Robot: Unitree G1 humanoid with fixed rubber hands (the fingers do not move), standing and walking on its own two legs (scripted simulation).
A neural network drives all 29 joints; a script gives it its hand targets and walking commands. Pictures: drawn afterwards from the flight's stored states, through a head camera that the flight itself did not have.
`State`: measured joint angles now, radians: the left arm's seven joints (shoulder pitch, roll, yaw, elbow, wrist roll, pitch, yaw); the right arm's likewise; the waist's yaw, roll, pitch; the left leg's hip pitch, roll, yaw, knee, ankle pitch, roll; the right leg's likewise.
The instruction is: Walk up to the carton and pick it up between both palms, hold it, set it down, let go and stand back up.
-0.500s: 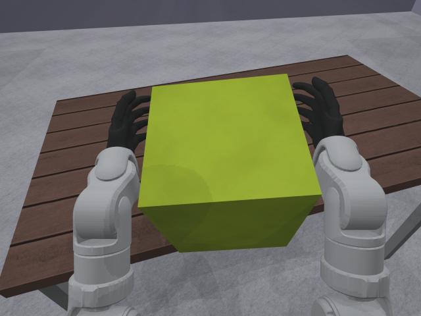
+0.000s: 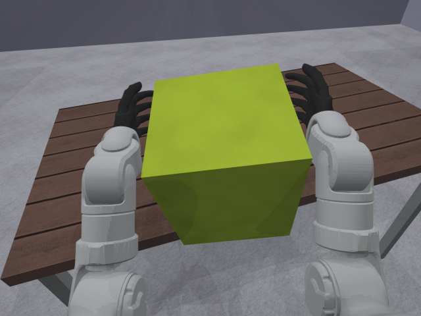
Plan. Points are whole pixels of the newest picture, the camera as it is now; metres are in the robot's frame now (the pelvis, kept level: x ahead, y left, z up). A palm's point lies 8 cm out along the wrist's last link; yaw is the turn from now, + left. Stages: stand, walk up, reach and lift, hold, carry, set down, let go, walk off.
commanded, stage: hold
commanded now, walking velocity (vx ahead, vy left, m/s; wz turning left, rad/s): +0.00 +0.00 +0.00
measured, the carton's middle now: (226, 162) +0.36 -0.03 +0.17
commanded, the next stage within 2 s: none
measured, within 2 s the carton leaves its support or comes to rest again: neither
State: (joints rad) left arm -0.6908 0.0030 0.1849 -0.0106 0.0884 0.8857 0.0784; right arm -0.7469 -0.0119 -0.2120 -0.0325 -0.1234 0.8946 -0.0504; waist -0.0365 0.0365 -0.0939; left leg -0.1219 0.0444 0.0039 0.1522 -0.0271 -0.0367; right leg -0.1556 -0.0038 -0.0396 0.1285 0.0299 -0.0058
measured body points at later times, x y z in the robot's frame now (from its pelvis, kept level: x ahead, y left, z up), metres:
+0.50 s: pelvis +0.02 +0.02 +0.00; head +0.00 +0.01 +0.45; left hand +0.41 +0.17 +0.22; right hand +0.41 -0.13 +0.24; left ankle +0.04 +0.15 -0.75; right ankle +0.06 -0.11 -0.75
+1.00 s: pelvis +0.04 +0.01 +0.00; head +0.04 +0.00 +0.45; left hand +0.40 +0.14 +0.21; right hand +0.39 -0.16 +0.22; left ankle +0.04 +0.15 -0.75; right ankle +0.07 -0.11 -0.75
